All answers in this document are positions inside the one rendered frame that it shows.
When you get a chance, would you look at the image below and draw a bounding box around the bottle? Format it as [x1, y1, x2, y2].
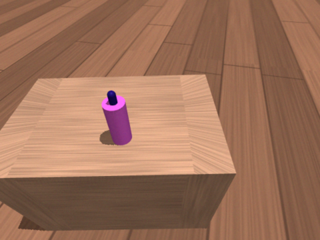
[101, 90, 132, 146]

